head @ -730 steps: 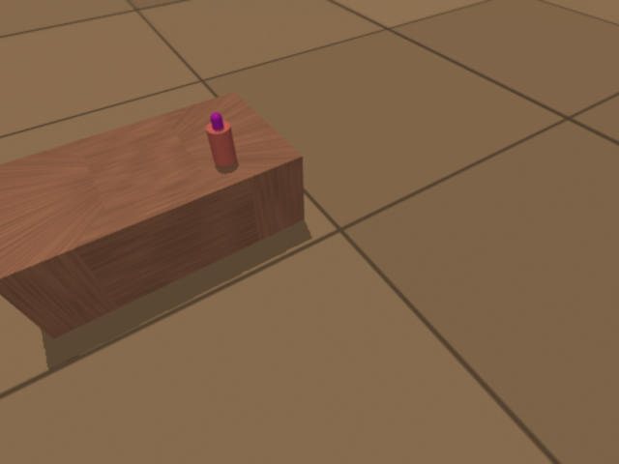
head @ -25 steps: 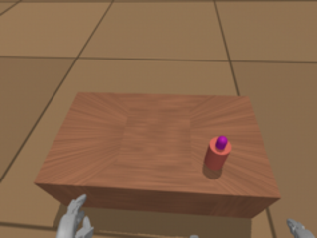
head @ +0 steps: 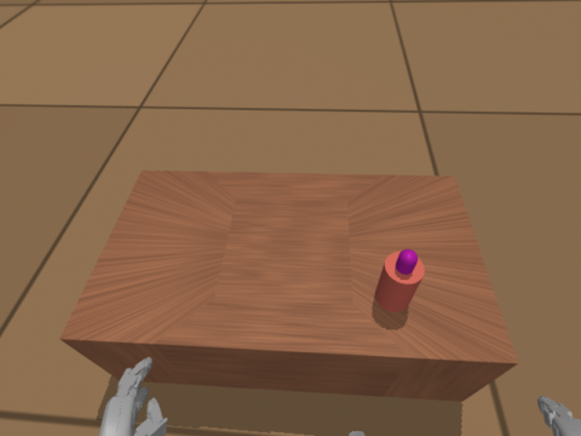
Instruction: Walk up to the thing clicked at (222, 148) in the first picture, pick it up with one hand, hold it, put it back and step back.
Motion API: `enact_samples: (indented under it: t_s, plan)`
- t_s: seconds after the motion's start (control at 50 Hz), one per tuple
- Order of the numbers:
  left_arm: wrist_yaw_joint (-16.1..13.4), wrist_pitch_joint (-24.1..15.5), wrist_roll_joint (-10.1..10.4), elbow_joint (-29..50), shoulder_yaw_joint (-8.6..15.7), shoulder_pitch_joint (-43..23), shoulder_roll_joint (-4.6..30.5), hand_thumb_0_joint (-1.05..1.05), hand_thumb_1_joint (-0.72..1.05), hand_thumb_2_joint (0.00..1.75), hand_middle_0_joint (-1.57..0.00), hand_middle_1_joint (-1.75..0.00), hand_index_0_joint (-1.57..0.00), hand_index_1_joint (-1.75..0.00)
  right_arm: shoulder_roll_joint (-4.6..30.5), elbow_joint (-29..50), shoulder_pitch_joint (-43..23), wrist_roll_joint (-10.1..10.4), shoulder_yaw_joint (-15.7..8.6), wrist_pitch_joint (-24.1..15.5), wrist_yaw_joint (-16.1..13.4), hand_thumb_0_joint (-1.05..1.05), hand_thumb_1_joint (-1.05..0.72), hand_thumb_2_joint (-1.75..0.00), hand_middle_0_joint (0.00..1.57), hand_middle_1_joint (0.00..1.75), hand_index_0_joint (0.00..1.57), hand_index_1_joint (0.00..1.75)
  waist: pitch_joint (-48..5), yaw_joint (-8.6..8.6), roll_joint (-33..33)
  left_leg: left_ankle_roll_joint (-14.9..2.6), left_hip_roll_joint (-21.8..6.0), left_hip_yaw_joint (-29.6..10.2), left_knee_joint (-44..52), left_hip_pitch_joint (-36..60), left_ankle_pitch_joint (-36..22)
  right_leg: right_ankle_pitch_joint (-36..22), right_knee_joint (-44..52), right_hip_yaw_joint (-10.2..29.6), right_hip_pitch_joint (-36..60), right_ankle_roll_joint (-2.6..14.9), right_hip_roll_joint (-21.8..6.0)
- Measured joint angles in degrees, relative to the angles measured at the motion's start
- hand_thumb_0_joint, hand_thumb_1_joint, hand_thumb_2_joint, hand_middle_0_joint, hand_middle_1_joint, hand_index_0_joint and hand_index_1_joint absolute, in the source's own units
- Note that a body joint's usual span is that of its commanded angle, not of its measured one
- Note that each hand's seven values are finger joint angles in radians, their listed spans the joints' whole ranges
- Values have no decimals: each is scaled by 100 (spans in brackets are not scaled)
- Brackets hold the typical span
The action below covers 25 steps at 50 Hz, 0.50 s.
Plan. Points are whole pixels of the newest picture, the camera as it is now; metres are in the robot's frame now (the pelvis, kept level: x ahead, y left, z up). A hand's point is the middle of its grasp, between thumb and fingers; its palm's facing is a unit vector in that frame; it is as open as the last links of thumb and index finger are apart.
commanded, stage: go down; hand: right
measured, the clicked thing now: (400, 276) +0.52 -0.22 -0.26
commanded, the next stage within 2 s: approach in 1.06 s
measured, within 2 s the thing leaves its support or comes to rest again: neither
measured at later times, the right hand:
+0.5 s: hand (544, 393) +0.21 -0.31 -0.04, palm faces +0.19 +0.94 -0.28, open 17.1 cm
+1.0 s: hand (563, 302) +0.33 -0.37 +0.00, palm faces +0.21 +0.97 -0.12, open 17.4 cm
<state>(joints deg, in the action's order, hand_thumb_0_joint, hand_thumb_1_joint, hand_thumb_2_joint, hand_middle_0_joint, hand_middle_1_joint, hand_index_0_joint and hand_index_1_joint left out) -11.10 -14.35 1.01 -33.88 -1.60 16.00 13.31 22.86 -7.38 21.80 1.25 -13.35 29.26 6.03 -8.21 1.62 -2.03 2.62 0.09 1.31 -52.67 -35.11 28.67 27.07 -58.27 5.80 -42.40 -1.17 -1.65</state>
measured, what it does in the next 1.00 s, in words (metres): stands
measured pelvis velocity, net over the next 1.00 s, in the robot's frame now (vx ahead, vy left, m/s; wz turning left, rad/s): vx -0.03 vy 0.00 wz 0.03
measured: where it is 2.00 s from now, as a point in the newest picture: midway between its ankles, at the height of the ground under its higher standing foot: outside the picture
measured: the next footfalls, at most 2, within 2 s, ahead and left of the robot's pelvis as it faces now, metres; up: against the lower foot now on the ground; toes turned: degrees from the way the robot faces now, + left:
none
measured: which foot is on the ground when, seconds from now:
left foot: down 0.00-1.00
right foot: down 0.00-1.00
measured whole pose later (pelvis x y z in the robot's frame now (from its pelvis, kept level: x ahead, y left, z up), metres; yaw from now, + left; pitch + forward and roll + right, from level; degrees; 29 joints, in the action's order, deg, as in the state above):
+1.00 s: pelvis -0.03 +0.00 -0.01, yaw +2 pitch +17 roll +3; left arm -7.1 -10.2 -1.2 -39.3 -2.3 19.0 17.1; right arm 42.3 -58.8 -23.4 5.4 -36.3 -8.3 27.8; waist -4.4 3.9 1.0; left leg 2.4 0.7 -0.2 -57.6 -47.0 27.3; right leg 25.1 -61.1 4.6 -52.7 -1.3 -2.2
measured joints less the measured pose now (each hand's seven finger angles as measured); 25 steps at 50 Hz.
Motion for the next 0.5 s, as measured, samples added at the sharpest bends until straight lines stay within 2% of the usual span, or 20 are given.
enact_samples:
  t_s: [0.32,0.4,0.5]
  plan:
    - [-35,-25,-34,-61,29,-20,18,2,89,90,-20,-30,-20,-30,131,-184,-130,100,-311,-341,289,-1,48,-5,5,6,6,5,33,-13,50,-19,-7,15,-52,-24,36,9,-12,14,-13,-20,8]
    - [-44,-49,-50,-137,5,-68,28,2,88,90,-20,-30,-20,-30,234,-442,-535,171,-487,-574,368,-1,46,-6,5,6,6,5,99,-32,73,-27,-12,27,-116,-92,36,-11,-49,29,-75,-28,17]
    - [-53,-68,-74,-316,-52,-161,38,1,88,90,-21,-30,-20,-30,528,-1075,-1402,317,-870,-1034,608,-1,46,-5,6,5,6,5,208,-23,132,-44,-8,40,-177,-207,8,-64,-70,46,-176,-45,17]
